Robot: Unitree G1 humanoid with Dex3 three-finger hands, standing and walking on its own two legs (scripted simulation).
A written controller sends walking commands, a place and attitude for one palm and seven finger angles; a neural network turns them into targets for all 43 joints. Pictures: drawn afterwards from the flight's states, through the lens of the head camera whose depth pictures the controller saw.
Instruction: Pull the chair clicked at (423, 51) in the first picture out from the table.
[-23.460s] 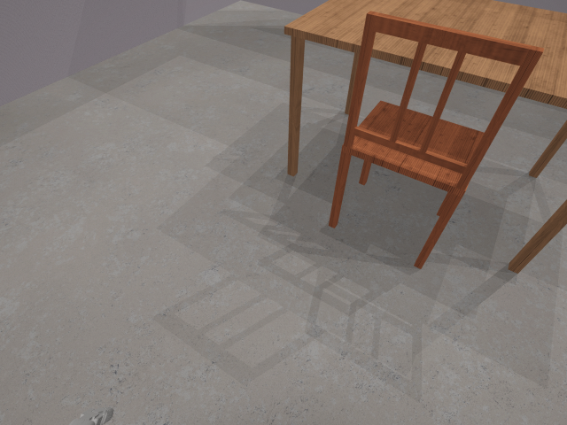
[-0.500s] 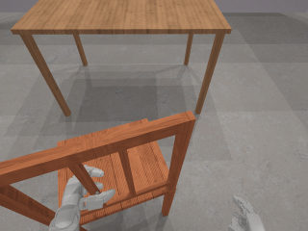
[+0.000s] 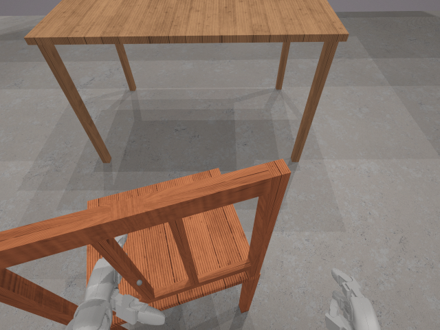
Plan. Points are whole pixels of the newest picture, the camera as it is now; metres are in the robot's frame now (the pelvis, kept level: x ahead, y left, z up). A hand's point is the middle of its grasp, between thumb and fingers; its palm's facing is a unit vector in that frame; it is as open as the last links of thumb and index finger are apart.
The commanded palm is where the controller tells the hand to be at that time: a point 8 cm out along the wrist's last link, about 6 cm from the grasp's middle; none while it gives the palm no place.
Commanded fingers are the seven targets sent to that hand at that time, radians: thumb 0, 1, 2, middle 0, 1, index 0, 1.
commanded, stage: draw the fingers out of the gap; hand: left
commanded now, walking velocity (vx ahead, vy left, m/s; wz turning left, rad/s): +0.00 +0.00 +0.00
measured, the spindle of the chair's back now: (130, 272) +0.23 +0.17 -0.02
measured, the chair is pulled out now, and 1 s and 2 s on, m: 0.65 0.65 0.64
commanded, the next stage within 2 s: draw the hand back to the body in 0.84 s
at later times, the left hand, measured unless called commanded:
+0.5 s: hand (131, 324) +0.15 +0.16 -0.03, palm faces +0.10 -0.98 -0.17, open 17.5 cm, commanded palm +0.12 +0.21 -0.01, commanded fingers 0.00 -0.55 0.20 0.00 0.00 0.00 0.00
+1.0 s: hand out of the picture +0.09 +0.15 -0.02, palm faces +0.11 -0.98 -0.14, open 17.5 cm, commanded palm +0.05 +0.21 +0.01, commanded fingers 0.00 -0.55 0.20 0.00 0.00 0.00 0.00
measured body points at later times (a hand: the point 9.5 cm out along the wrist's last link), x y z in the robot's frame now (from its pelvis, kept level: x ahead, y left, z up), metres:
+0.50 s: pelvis -0.01 +0.00 -0.01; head +0.01 -0.01 +0.44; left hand +0.14 +0.21 -0.01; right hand +0.17 -0.24 -0.08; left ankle -0.01 +0.14 -0.70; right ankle +0.01 -0.13 -0.70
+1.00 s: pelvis -0.02 +0.00 -0.02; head -0.01 -0.01 +0.43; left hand +0.08 +0.20 -0.01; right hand +0.17 -0.24 -0.08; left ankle -0.01 +0.14 -0.70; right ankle +0.01 -0.13 -0.70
